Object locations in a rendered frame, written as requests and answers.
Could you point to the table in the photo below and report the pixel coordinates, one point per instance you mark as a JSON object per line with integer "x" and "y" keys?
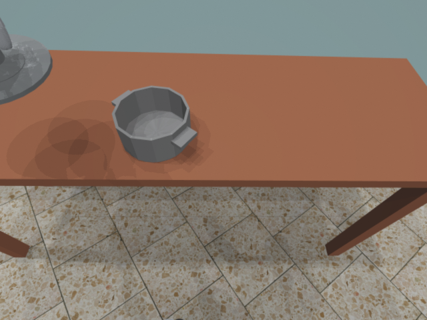
{"x": 261, "y": 121}

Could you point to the lid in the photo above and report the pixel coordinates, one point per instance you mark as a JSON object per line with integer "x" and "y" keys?
{"x": 26, "y": 66}

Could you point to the pot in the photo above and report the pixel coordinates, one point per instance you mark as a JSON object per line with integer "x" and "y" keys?
{"x": 153, "y": 123}

